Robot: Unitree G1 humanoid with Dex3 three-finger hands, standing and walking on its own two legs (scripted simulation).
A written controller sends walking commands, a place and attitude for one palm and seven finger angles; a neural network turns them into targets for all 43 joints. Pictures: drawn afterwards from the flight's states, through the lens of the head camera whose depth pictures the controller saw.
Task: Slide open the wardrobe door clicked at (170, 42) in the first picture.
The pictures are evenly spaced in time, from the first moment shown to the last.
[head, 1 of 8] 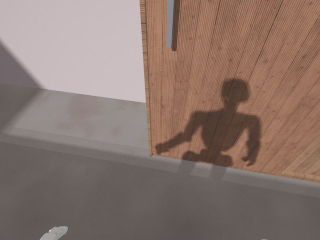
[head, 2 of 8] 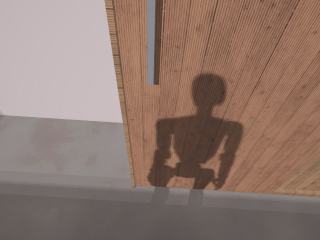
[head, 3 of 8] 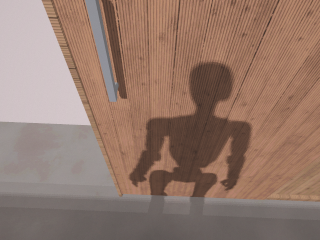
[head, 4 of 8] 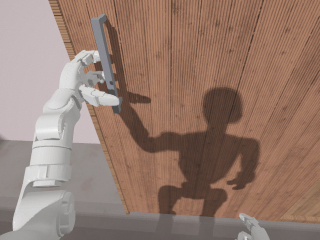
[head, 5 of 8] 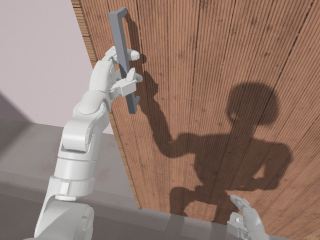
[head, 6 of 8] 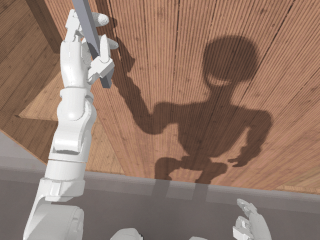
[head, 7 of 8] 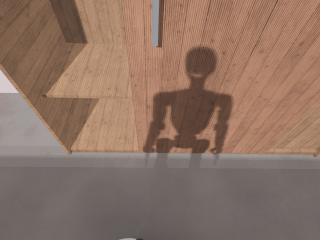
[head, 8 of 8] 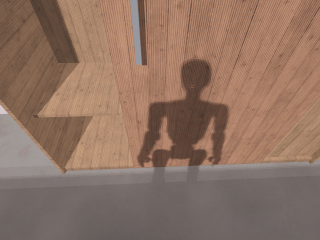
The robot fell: no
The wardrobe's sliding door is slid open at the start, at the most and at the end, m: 0.00 0.47 0.46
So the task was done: yes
